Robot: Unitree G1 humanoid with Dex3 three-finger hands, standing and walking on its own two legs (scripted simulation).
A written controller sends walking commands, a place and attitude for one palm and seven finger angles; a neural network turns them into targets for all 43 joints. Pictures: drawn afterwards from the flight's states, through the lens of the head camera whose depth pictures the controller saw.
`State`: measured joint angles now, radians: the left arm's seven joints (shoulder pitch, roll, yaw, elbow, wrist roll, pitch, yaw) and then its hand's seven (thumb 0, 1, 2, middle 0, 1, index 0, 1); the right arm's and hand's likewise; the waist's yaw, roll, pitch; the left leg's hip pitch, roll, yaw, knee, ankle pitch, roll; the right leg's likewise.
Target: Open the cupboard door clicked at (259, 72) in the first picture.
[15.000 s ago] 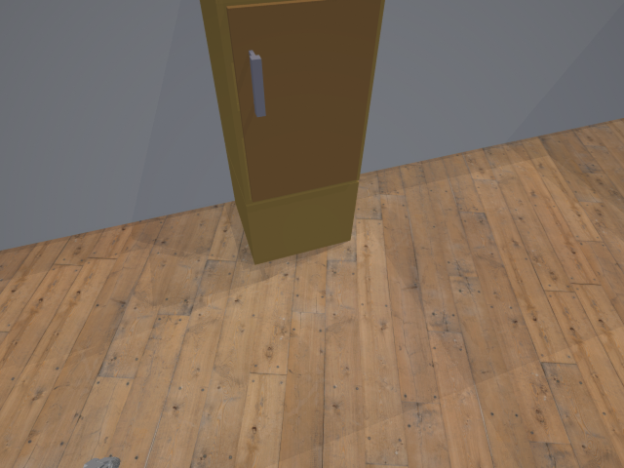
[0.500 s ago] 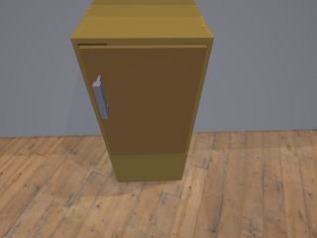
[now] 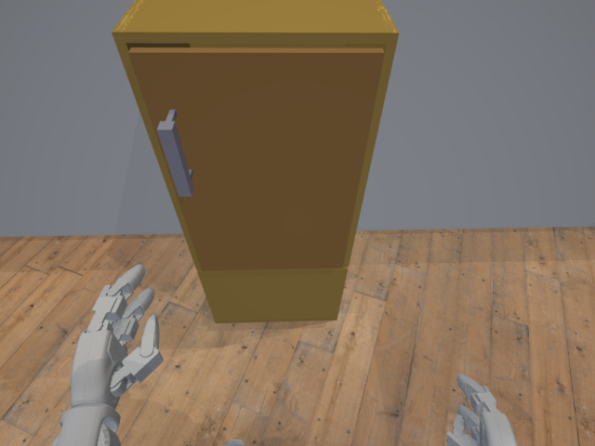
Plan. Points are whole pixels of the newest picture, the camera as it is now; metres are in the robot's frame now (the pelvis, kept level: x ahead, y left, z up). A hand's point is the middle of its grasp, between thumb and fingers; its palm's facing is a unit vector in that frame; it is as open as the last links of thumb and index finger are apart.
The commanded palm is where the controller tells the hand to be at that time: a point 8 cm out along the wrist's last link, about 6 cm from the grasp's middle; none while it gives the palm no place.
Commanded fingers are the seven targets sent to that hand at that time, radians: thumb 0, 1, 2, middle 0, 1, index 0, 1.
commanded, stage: raise the hand with hooked fingers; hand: left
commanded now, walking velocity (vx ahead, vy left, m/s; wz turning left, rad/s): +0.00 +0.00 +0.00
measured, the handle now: (179, 154) +0.58 +0.24 +0.06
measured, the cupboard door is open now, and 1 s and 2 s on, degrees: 0 0 0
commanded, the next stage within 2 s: move the hooked fingers beside the handle in 1.84 s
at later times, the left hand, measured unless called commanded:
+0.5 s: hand (129, 363) +0.22 +0.22 +0.02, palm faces +0.05 -1.00 -0.05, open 10.6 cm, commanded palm +0.19 +0.28 +0.03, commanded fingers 0.00 -0.01 0.51 -0.27 -0.88 -0.27 -0.88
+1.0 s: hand (82, 330) +0.25 +0.28 +0.06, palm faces +0.09 -1.00 -0.04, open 13.4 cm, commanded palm +0.22 +0.33 +0.06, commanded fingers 0.00 -0.50 0.30 -0.30 -1.20 -0.30 -1.20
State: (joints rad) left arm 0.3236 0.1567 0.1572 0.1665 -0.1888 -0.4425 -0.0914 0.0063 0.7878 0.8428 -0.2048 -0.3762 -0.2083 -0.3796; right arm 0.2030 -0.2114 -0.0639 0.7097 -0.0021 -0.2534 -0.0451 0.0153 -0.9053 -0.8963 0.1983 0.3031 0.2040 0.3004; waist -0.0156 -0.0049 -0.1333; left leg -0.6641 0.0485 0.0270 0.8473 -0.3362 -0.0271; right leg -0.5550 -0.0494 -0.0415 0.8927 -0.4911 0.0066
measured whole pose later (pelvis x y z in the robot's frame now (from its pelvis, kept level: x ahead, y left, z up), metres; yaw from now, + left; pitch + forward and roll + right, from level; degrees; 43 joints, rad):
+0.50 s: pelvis -0.02 -0.01 -0.04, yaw +0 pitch +13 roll -2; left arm 0.26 0.30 0.32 0.13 -0.36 -0.30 -0.37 0.01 0.22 0.60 -0.25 -0.74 -0.25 -0.74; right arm 0.25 -0.20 0.01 0.62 0.02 -0.21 -0.09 0.02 -0.90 -0.90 0.20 0.30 0.21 0.30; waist 0.00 0.05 -0.13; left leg -0.90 0.09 -0.05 1.11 -0.43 -0.05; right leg -0.75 0.00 -0.09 1.11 -0.57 -0.02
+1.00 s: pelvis -0.01 +0.02 -0.01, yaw +0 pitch +9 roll -3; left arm 0.15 0.34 0.34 0.19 -0.34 -0.29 -0.35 -0.01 -0.37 0.35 -0.29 -1.11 -0.29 -1.12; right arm 0.24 -0.25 0.02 0.55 0.03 -0.21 -0.08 0.02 -0.90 -0.90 0.20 0.30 0.21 0.30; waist 0.00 0.02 -0.11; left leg -0.76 0.06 -0.01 0.97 -0.38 0.00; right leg -0.60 -0.03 -0.06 0.92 -0.49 0.03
